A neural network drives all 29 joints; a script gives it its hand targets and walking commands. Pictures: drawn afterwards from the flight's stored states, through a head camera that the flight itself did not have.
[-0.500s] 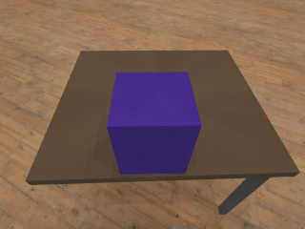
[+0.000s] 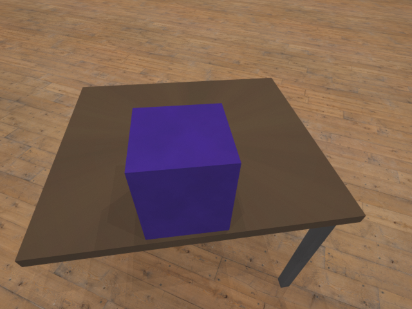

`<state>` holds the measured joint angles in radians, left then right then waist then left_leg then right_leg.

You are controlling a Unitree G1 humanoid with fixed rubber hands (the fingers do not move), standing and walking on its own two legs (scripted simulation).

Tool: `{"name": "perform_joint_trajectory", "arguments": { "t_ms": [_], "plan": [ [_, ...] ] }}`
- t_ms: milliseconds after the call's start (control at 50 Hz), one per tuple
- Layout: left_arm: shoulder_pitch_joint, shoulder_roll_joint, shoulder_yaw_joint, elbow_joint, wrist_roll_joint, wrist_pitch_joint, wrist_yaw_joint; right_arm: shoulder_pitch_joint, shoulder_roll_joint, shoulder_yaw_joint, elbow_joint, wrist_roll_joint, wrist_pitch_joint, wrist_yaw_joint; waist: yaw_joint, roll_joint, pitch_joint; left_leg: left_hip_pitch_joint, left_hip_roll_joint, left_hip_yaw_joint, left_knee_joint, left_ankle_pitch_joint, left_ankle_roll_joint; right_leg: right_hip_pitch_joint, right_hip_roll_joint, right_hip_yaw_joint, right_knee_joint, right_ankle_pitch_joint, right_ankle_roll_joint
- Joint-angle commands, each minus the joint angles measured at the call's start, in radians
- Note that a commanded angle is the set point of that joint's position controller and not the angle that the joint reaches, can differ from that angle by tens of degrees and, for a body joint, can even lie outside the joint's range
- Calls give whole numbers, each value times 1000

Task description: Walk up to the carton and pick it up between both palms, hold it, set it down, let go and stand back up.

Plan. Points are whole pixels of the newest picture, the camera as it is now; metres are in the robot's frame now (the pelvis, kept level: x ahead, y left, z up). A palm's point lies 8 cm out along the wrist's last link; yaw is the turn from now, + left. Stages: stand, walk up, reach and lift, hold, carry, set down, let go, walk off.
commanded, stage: walk up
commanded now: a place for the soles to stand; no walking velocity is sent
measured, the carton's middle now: (183, 172) +0.44 +0.06 +0.02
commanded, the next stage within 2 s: stand in 1.08 s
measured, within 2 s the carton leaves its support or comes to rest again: neither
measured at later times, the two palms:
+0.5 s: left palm out of the picture +0.02 +0.24 -0.12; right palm out of the picture +0.02 -0.26 -0.13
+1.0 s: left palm out of the picture +0.05 +0.25 -0.12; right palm out of the picture +0.04 -0.24 -0.13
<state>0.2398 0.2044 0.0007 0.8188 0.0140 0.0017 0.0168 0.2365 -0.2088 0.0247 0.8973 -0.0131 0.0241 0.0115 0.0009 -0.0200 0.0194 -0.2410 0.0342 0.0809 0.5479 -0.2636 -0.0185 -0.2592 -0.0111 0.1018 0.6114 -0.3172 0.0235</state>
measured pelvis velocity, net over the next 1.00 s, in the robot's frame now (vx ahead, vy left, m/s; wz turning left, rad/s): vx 0.02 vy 0.00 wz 0.00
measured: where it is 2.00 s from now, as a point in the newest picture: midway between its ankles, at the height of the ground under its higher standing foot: outside the picture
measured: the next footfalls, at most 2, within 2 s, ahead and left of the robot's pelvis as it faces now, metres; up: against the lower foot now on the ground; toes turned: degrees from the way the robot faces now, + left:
none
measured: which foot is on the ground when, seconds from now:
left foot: down 0.00-1.00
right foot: down 0.00-1.00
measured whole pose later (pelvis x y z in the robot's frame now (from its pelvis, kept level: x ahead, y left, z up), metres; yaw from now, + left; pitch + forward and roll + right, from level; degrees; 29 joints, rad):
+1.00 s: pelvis +0.02 +0.00 +0.01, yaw +0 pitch -1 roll +0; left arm 0.24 0.25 -0.05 1.04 0.00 -0.01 0.02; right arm 0.26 -0.24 0.04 1.05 0.00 0.00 -0.01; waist -0.01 0.00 0.03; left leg -0.19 0.04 0.06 0.46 -0.25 -0.02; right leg -0.19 0.00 0.10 0.48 -0.27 0.03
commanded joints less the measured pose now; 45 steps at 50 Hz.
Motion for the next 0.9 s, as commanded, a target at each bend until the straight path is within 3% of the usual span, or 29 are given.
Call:
{"name": "perform_joint_trajectory", "arguments": {
  "t_ms": [0, 100, 160, 220, 320, 400, 480, 720, 800, 860, 880],
  "plan": [
    [49, 130, 10, 17, -11, -23, -8, -4, -158, -23, -48, 18, -14, -1, 10, 97, 132, -77, 103, -165, -243, -191, 65, -91, -37, 72, -150, -3, -66],
    [50, 136, 1, 54, -7, -41, -5, 34, -159, -30, -11, 17, -28, 2, -5, 93, 105, -36, 99, -177, -242, -210, 70, -89, -36, 72, -187, -40, -65],
    [52, 141, -3, 70, -5, -45, -6, 39, -159, -29, -6, 14, -30, -1, -4, 41, 51, -13, 94, -174, -228, -199, 73, -72, -37, 71, -197, -47, -64],
    [47, 142, -5, 82, -6, -45, -4, 61, -158, -28, 2, 8, -32, -3, -17, -11, 1, 40, 75, -148, -184, -125, 70, -70, -55, 90, -228, -47, -69],
    [33, 154, -6, 96, -10, -38, -3, 88, -144, -16, 33, 3, -37, -11, -26, -49, 6, 70, 61, -119, -140, -18, 60, -86, -70, 97, -262, -3, -67],
    [50, 158, -7, 115, -11, -36, 0, 98, -156, -12, 52, 2, -41, -18, -13, -52, -6, 72, 67, -118, -132, 70, 56, -38, -69, 76, -241, 136, -61],
    [66, 163, -14, 135, -11, -31, 5, 98, -157, -7, 75, 3, -38, -24, -9, -7, 10, 65, 72, -114, -138, 114, 56, -18, -71, 72, -213, 238, -65],
    [47, 170, -20, 159, -11, -28, 11, 78, -162, -2, 111, 8, -37, -27, -3, 37, 4, 77, 83, -111, -150, 158, 57, 14, -63, 63, -200, 262, -64],
    [27, 166, -23, 163, -10, -27, 11, 76, -174, -2, 113, 7, -39, -29, -5, 15, -8, 87, 88, -112, -153, 198, 61, 32, -61, 58, -192, 276, -61],
    [34, 163, -27, 172, -14, -25, 13, 60, -172, -3, 112, 10, -36, -28, 0, 33, 5, 86, 89, -106, -154, 183, 63, 18, -60, 56, -197, 266, -57],
    [35, 166, -27, 176, -12, -24, 13, 62, -161, -4, 114, 10, -35, -28, -4, 13, 4, 88, 84, -112, -160, 156, 63, 13, -59, 57, -207, 241, -57]
  ]
}}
